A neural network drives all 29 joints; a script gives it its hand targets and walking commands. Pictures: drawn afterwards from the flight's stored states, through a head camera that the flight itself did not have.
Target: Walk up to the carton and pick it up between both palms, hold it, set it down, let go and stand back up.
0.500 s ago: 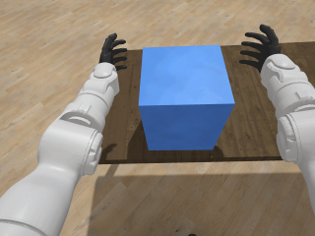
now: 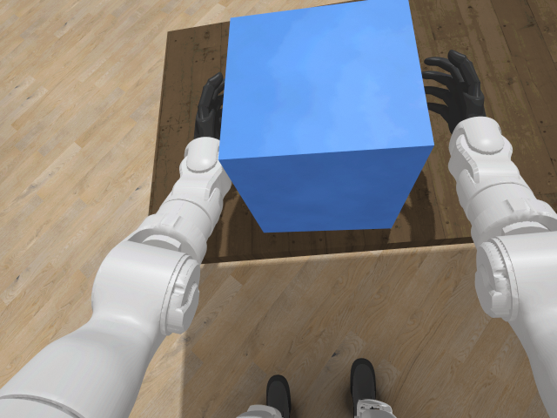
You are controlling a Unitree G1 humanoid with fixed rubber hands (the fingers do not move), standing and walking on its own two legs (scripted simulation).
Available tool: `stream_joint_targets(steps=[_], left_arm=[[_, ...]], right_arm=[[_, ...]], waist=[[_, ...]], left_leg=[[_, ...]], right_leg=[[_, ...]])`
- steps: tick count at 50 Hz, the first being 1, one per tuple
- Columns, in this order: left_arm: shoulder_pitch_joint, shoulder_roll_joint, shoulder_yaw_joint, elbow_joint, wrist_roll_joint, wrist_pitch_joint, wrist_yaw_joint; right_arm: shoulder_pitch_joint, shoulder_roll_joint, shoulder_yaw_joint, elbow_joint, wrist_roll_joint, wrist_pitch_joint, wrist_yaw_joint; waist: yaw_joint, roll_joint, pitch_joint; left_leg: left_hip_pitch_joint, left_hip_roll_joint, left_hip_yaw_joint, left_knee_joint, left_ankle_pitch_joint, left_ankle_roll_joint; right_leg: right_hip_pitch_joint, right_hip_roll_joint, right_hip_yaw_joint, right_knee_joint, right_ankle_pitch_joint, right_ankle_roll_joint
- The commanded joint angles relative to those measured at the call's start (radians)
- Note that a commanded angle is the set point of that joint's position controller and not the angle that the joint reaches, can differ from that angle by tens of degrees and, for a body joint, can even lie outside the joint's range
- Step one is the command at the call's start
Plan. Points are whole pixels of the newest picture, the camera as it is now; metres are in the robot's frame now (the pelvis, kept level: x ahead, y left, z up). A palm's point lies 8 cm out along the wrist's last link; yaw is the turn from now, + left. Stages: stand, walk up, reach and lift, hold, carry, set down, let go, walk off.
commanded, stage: reach and lift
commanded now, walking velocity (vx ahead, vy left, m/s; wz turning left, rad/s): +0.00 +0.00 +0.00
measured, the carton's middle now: (321, 137) +0.50 -0.03 +0.01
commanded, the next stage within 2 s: none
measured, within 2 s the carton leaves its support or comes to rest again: neither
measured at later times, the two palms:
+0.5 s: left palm (222, 152) +0.49 +0.12 +0.00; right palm (430, 129) +0.51 -0.18 -0.01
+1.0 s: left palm (225, 157) +0.48 +0.12 -0.01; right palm (432, 134) +0.50 -0.19 -0.01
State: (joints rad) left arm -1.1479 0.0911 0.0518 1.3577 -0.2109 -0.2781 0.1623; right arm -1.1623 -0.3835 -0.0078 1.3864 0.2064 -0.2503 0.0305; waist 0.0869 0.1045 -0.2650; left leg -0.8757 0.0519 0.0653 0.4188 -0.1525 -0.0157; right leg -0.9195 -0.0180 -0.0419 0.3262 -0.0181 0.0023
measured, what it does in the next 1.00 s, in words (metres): stands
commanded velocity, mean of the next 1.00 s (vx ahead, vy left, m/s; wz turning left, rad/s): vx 0.00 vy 0.00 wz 0.00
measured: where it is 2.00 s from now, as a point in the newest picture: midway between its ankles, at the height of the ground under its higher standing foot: outside the picture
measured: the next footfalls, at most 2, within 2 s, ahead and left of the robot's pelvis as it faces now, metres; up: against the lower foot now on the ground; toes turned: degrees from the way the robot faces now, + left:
none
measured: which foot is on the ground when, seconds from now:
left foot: down 0.00-1.00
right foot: down 0.00-1.00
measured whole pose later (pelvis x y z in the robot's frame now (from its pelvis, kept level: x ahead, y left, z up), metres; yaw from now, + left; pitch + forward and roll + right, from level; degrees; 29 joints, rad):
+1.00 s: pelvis +0.01 -0.01 +0.01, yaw +4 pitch +36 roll +1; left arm -0.97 -0.05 0.40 1.09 0.14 -0.41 0.15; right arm -1.01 -0.10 -0.64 1.06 -0.44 -0.40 0.03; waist 0.00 0.11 -0.15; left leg -0.79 0.03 0.00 0.23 -0.06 -0.03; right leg -0.84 -0.03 -0.11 0.20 0.01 -0.01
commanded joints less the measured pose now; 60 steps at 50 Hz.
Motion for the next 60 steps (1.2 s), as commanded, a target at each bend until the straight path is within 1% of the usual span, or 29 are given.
stream_joint_targets(steps=[1,3,5,7,9,12,16,19,22,24,26,27,29,30,31,33,36,39,41,43,45,46,47,48,49,51,54,56,60], left_arm=[[-0.392,0.139,0.036,-0.185,0.024,-0.078,-0.014],[-0.388,0.137,0.048,-0.213,0.033,-0.077,-0.015],[-0.373,0.117,0.045,-0.264,0.047,-0.070,-0.017],[-0.359,0.101,0.053,-0.300,0.058,-0.062,-0.016],[-0.349,0.084,0.055,-0.338,0.080,-0.054,-0.009],[-0.330,0.048,0.057,-0.392,0.117,-0.040,-0.001],[-0.364,0.022,0.072,-0.481,0.157,-0.011,0.016],[-0.406,-0.007,0.100,-0.534,0.201,0.015,0.030],[-0.520,-0.095,0.144,-0.612,0.261,0.042,0.021],[-0.615,-0.251,0.168,-0.606,0.324,0.057,-0.015],[-0.662,-0.437,0.161,-0.507,0.392,0.058,-0.072],[-0.640,-0.491,0.146,-0.456,0.414,0.053,-0.093],[-0.560,-0.499,0.115,-0.412,0.429,0.044,-0.112],[-0.523,-0.500,0.103,-0.397,0.442,0.040,-0.110],[-0.458,-0.509,0.098,-0.382,0.454,0.036,-0.109],[-0.364,-0.543,0.067,-0.353,0.429,0.018,-0.109],[-0.282,-0.587,0.010,-0.316,0.419,0.000,-0.109],[-0.205,-0.620,0.001,-0.292,0.431,-0.025,-0.116],[-0.185,-0.655,0.003,-0.300,0.447,-0.044,-0.118],[-0.173,-0.670,0.020,-0.285,0.470,-0.057,-0.125],[-0.174,-0.679,0.025,-0.253,0.482,-0.075,-0.132],[-0.186,-0.639,0.066,-0.246,0.479,-0.072,-0.138],[-0.193,-0.639,0.053,-0.219,0.472,-0.076,-0.141],[-0.194,-0.644,0.035,-0.191,0.457,-0.086,-0.145],[-0.195,-0.648,0.031,-0.164,0.449,-0.100,-0.151],[-0.200,-0.643,0.045,-0.118,0.450,-0.132,-0.159],[-0.230,-0.647,0.085,-0.105,0.475,-0.172,-0.166],[-0.243,-0.659,0.109,-0.116,0.501,-0.184,-0.162],[-0.231,-0.691,0.119,-0.155,0.538,-0.185,-0.146]], right_arm=[[-0.486,-0.114,-0.042,-0.221,-0.039,-0.083,-0.019],[-0.476,-0.109,-0.067,-0.255,-0.067,-0.086,-0.026],[-0.461,-0.096,-0.086,-0.286,-0.086,-0.085,-0.028],[-0.451,-0.074,-0.096,-0.327,-0.105,-0.084,-0.031],[-0.441,-0.057,-0.117,-0.351,-0.127,-0.082,-0.030],[-0.405,-0.016,-0.145,-0.373,-0.155,-0.073,-0.025],[-0.421,-0.007,-0.206,-0.430,-0.201,-0.055,-0.022],[-0.450,0.004,-0.246,-0.470,-0.239,-0.037,-0.024],[-0.546,0.079,-0.297,-0.561,-0.295,-0.033,-0.019],[-0.656,0.231,-0.315,-0.588,-0.357,-0.038,0.006],[-0.723,0.442,-0.316,-0.551,-0.463,-0.055,0.059],[-0.705,0.507,-0.323,-0.515,-0.516,-0.062,0.086],[-0.631,0.577,-0.352,-0.494,-0.583,-0.071,0.121],[-0.569,0.593,-0.350,-0.466,-0.624,-0.073,0.134],[-0.506,0.616,-0.368,-0.434,-0.662,-0.074,0.140],[-0.412,0.687,-0.397,-0.423,-0.717,-0.078,0.144],[-0.328,0.762,-0.367,-0.375,-0.732,-0.088,0.139],[-0.260,0.812,-0.342,-0.323,-0.731,-0.107,0.136],[-0.222,0.854,-0.359,-0.296,-0.756,-0.123,0.145],[-0.206,0.870,-0.385,-0.271,-0.788,-0.131,0.151],[-0.195,0.886,-0.398,-0.245,-0.810,-0.143,0.149],[-0.190,0.901,-0.312,-0.167,-0.783,-0.118,0.134],[-0.199,0.905,-0.310,-0.154,-0.762,-0.117,0.136],[-0.207,0.900,-0.300,-0.134,-0.738,-0.122,0.133],[-0.211,0.893,-0.288,-0.118,-0.721,-0.129,0.127],[-0.224,0.875,-0.268,-0.099,-0.699,-0.144,0.115],[-0.246,0.851,-0.268,-0.094,-0.682,-0.179,0.098],[-0.255,0.844,-0.281,-0.100,-0.685,-0.204,0.092],[-0.248,0.823,-0.308,-0.109,-0.687,-0.228,0.096]], waist=[[-0.109,-0.309,-1.091],[-0.118,-0.307,-1.121],[-0.120,-0.274,-1.170],[-0.112,-0.271,-1.209],[-0.103,-0.246,-1.253],[-0.088,-0.184,-1.279],[-0.081,-0.136,-1.296],[-0.080,-0.136,-1.163],[-0.082,-0.144,-0.871],[-0.074,-0.158,-0.556],[-0.067,-0.165,-0.253],[-0.072,-0.177,-0.202],[-0.076,-0.182,-0.210],[-0.097,-0.167,-0.289],[-0.110,-0.160,-0.439],[-0.125,-0.151,-0.710],[-0.131,-0.119,-0.884],[-0.142,-0.111,-0.954],[-0.148,-0.108,-1.048],[-0.164,-0.106,-1.094],[-0.180,-0.131,-1.113],[-0.087,-0.179,-1.010],[-0.113,-0.176,-0.995],[-0.111,-0.187,-0.970],[-0.121,-0.198,-0.934],[-0.124,-0.206,-0.861],[-0.126,-0.205,-0.770],[-0.122,-0.187,-0.749],[-0.114,-0.135,-0.739]], left_leg=[[0.172,-0.059,-0.021,0.002,0.399,0.026],[0.220,-0.059,-0.024,0.006,0.425,0.015],[0.272,-0.061,-0.024,0.004,0.460,0.003],[0.287,-0.064,-0.022,-0.003,0.472,0.002],[0.318,-0.061,-0.022,-0.006,0.480,0.001],[0.368,-0.061,-0.019,-0.012,0.479,-0.002],[0.425,-0.061,-0.019,-0.016,0.453,-0.002],[0.497,-0.065,-0.017,-0.019,0.401,0.001],[0.616,-0.075,-0.020,0.003,0.364,0.006],[0.712,-0.078,-0.037,0.015,0.312,0.011],[0.777,-0.076,-0.060,0.032,0.230,0.014],[0.788,-0.068,-0.071,0.032,0.195,0.013],[0.833,-0.058,-0.091,0.036,0.187,0.006],[0.759,-0.056,-0.073,0.022,0.187,0.005],[0.664,-0.064,-0.067,0.008,0.203,0.001],[0.511,-0.076,-0.064,-0.029,0.219,0.003],[0.437,-0.082,-0.057,-0.042,0.282,0.010],[0.335,-0.083,-0.055,-0.071,0.320,0.018],[0.288,-0.078,-0.057,-0.088,0.346,0.012],[0.202,-0.077,-0.055,-0.111,0.328,0.019],[0.137,-0.072,-0.054,-0.120,0.322,0.022],[0.067,-0.067,-0.081,-0.222,0.312,0.053],[0.124,-0.054,-0.075,-0.223,0.345,0.048],[0.107,-0.061,-0.069,-0.210,0.375,0.044],[0.084,-0.064,-0.068,-0.211,0.379,0.043],[0.072,-0.066,-0.066,-0.212,0.394,0.040],[0.102,-0.074,-0.069,-0.204,0.436,0.030],[0.194,-0.072,-0.072,-0.183,0.492,0.013],[0.423,-0.069,-0.072,-0.123,0.608,-0.027]], right_leg=[[0.860,0.062,0.046,0.167,0.688,0.074],[0.847,0.069,0.039,0.147,0.684,0.070],[0.824,0.073,0.034,0.128,0.688,0.064],[0.814,0.075,0.026,0.119,0.691,0.061],[0.783,0.076,0.021,0.106,0.665,0.053],[0.744,0.077,0.010,0.080,0.617,0.043],[0.738,0.076,0.004,0.062,0.560,0.030],[0.804,0.083,-0.006,0.050,0.510,0.030],[0.940,0.098,-0.017,0.058,0.517,0.039],[1.050,0.110,-0.034,0.068,0.483,0.054],[1.106,0.112,-0.045,0.089,0.386,0.061],[1.085,0.111,-0.051,0.089,0.323,0.059],[1.059,0.112,-0.052,0.088,0.261,0.059],[0.989,0.095,-0.044,0.060,0.255,0.055],[0.916,0.083,-0.041,0.051,0.289,0.050],[0.865,0.069,-0.030,0.046,0.341,0.044],[0.926,0.059,-0.016,0.054,0.498,0.034],[0.957,0.040,0.000,0.065,0.635,0.039],[0.914,0.037,-0.008,0.062,0.671,0.033],[0.897,0.026,-0.007,0.058,0.685,0.035],[0.883,0.021,-0.013,0.062,0.692,0.032],[0.895,0.005,-0.006,0.077,0.607,0.043],[0.880,0.011,-0.013,0.073,0.610,0.046],[0.894,0.015,-0.003,0.076,0.647,0.048],[0.921,0.014,0.008,0.077,0.677,0.047],[0.956,0.018,0.016,0.081,0.722,0.044],[0.957,0.027,0.020,0.075,0.772,0.041],[0.885,0.039,0.009,0.056,0.768,0.037],[0.680,0.070,-0.018,0.005,0.693,0.032]])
